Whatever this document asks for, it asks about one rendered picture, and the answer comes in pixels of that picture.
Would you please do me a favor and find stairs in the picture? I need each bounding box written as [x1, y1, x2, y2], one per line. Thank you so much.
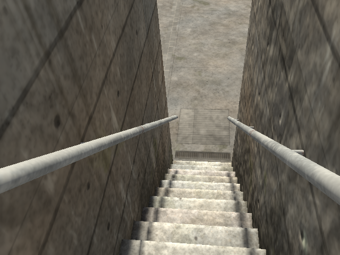
[119, 160, 266, 255]

